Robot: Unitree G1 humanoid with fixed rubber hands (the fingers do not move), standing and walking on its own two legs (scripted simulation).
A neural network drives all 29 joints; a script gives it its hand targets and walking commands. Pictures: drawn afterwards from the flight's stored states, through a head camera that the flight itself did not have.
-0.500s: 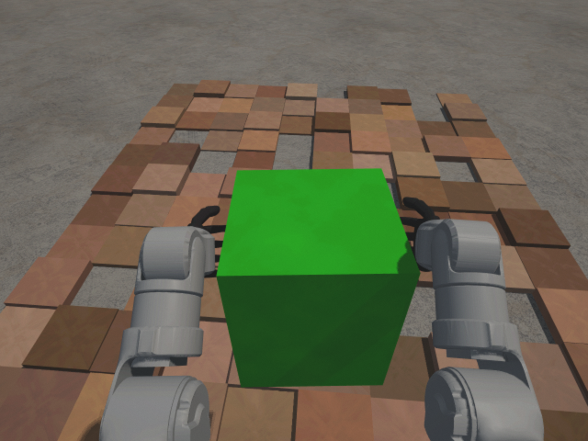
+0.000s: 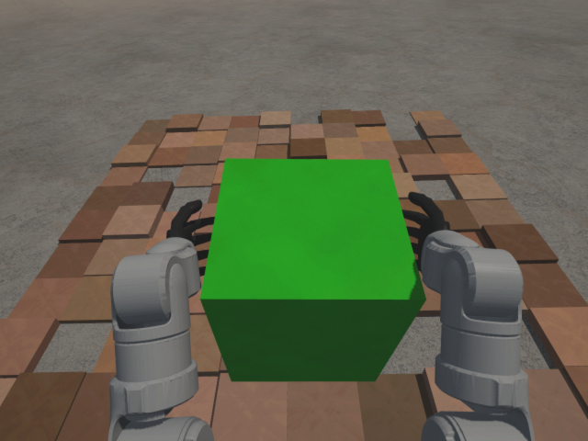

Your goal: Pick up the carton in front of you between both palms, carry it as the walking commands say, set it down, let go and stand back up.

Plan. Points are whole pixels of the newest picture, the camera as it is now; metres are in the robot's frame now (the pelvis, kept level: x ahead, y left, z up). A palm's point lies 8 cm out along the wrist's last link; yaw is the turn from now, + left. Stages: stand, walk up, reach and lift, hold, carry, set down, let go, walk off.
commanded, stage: carry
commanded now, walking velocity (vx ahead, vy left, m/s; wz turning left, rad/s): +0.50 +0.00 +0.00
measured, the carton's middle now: (305, 277) +0.34 -0.01 +0.10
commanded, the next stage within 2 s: none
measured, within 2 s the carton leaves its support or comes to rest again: neither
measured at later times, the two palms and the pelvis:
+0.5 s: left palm (205, 218) +0.50 +0.15 +0.08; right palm (373, 201) +0.51 -0.14 +0.08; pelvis +0.23 +0.00 +0.00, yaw +0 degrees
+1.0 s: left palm (222, 92) +0.91 +0.16 +0.14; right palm (341, 82) +0.91 -0.14 +0.15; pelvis +0.55 +0.00 +0.01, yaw +2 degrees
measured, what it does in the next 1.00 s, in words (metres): walks ahead: left foot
